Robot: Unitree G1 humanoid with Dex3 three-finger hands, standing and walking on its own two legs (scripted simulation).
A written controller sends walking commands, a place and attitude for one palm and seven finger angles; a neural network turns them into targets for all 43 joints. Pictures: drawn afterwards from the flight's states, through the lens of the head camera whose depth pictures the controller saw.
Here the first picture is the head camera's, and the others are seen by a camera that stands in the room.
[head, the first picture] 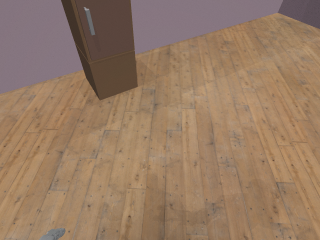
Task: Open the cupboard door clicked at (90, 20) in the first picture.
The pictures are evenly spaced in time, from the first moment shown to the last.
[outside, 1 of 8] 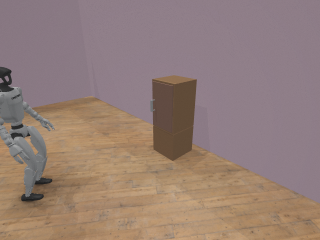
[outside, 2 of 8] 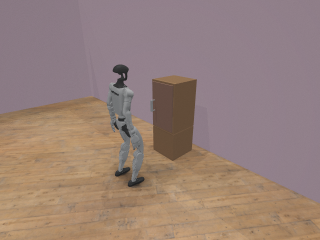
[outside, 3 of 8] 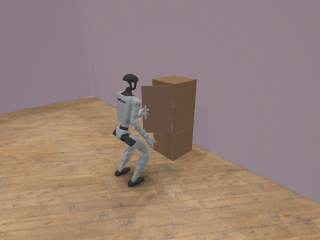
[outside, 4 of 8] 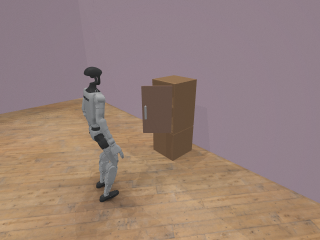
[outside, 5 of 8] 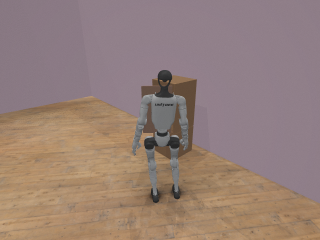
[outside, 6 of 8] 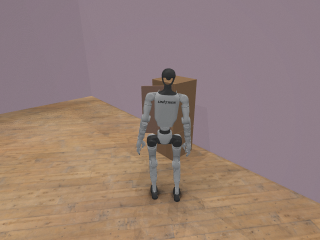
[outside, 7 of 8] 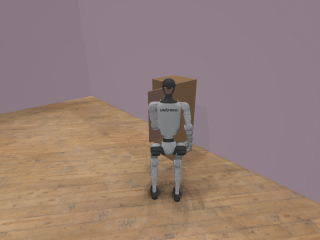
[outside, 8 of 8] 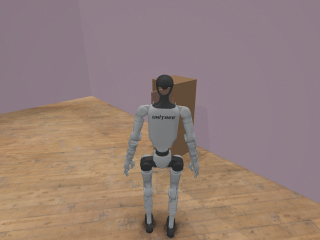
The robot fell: no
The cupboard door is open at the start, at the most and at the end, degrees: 0 100 100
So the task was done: yes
